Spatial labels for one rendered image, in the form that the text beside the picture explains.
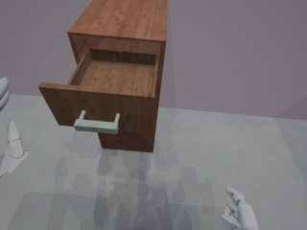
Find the robot left hand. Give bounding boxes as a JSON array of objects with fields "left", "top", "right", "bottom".
[{"left": 0, "top": 77, "right": 29, "bottom": 178}]

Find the drawer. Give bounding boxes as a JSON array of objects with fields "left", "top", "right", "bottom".
[{"left": 38, "top": 47, "right": 158, "bottom": 133}]

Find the robot right hand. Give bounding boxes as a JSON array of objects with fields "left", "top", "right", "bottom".
[{"left": 221, "top": 186, "right": 259, "bottom": 230}]

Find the cabinet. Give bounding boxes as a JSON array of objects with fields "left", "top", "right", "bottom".
[{"left": 67, "top": 0, "right": 168, "bottom": 153}]

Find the handle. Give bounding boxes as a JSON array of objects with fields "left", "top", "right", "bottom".
[{"left": 74, "top": 110, "right": 120, "bottom": 134}]

